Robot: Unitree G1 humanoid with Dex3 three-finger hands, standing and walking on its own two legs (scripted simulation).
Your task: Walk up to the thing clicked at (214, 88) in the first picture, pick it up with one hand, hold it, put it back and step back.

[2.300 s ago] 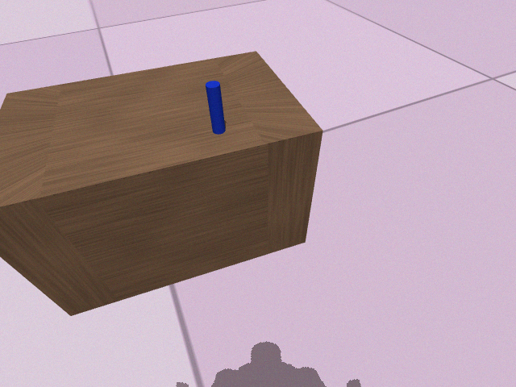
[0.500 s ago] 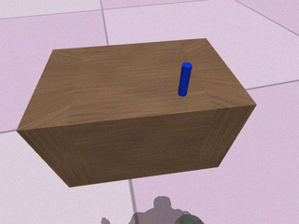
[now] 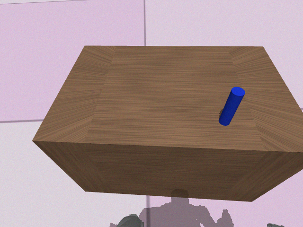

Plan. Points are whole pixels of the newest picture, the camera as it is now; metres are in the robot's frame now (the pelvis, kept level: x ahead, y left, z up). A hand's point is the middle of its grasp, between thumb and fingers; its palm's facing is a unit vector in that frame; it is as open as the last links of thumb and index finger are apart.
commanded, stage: walk up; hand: right
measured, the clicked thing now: (230, 107) +0.52 -0.23 -0.03
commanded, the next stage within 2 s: stand in 1.50 s
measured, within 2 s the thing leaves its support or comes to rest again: neither
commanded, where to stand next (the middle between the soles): +0.09 +0.00 m, yaw -2 degrees
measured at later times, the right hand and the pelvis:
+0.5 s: hand out of the picture +0.15 -0.25 -0.15, palm faces +0.00 +0.94 -0.33, open 7.4 cm; pelvis +0.04 +0.01 -0.01, yaw -2 degrees
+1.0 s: hand out of the picture +0.12 -0.25 -0.14, palm faces +0.03 +0.93 -0.35, open 7.4 cm; pelvis +0.05 +0.01 +0.01, yaw -2 degrees
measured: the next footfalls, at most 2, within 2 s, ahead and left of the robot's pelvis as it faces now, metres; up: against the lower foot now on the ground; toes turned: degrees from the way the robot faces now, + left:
left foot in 0.04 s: +0.15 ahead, +0.13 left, +0.00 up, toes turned +0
right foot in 0.34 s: +0.08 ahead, -0.13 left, +0.00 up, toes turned -3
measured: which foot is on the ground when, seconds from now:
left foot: up 0.00-0.02, down 0.04-1.00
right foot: down 0.00-0.06, up 0.08-0.32, down 0.34-1.00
